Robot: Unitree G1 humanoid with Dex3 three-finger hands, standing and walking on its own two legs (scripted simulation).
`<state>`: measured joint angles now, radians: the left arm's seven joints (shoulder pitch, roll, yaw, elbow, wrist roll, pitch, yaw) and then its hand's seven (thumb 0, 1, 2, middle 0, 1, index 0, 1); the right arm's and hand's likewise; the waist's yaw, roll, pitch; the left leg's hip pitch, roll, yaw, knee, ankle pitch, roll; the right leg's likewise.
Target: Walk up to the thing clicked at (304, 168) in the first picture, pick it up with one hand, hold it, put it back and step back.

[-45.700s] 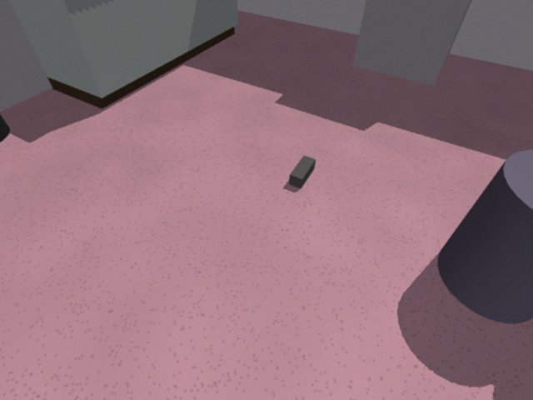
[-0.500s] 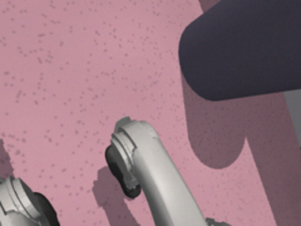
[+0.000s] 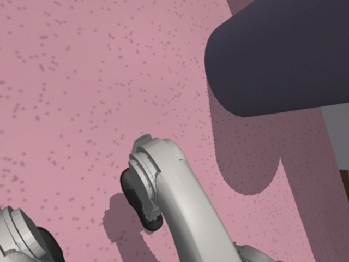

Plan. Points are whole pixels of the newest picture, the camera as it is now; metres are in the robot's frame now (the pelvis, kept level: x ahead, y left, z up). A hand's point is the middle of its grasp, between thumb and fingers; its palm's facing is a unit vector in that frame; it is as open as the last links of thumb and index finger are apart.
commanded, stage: rest palm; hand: left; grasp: from above
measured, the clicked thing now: out of the picture +0.49 +0.31 -0.29
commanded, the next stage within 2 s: close in 0.94 s
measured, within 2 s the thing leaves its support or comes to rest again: neither
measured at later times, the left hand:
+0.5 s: hand out of the picture +0.49 +0.28 -0.25, palm faces +0.01 -0.48 -0.87, open 13.9 cm
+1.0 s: hand out of the picture +0.48 +0.29 -0.26, palm faces +0.00 -0.47 -0.88, open 13.7 cm
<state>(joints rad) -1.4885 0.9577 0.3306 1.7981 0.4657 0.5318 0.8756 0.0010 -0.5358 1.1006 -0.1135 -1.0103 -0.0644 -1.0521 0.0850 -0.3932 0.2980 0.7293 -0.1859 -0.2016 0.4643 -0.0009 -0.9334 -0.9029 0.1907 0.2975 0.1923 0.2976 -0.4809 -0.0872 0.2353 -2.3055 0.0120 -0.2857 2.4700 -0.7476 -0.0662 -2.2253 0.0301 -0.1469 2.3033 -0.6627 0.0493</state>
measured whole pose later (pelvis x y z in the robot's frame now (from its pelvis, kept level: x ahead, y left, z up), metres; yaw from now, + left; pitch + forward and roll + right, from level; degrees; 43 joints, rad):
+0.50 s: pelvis +0.00 +0.00 +0.00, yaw -1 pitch +32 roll -14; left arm -1.47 1.00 0.33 1.79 0.44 0.50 0.88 0.00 -0.52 1.11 -0.12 -1.01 -0.06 -1.05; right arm 0.11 -0.43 0.33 0.70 -0.20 -0.19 0.46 0.00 -0.93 -0.90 0.19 0.30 0.19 0.30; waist -0.50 -0.10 0.27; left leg -2.31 0.01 -0.30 2.49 -0.76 -0.07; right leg -2.22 0.03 -0.16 2.32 -0.68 0.05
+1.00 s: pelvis +0.00 +0.00 +0.00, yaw -1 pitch +32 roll -15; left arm -1.46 1.03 0.31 1.78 0.46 0.48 0.88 0.00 -0.51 1.14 -0.13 -1.01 -0.08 -1.06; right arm 0.10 -0.42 0.35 0.68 -0.20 -0.19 0.46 0.00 -0.93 -0.90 0.19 0.30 0.19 0.30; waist -0.50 -0.12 0.28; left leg -2.31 0.01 -0.31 2.49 -0.76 -0.06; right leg -2.21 0.03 -0.17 2.30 -0.67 0.06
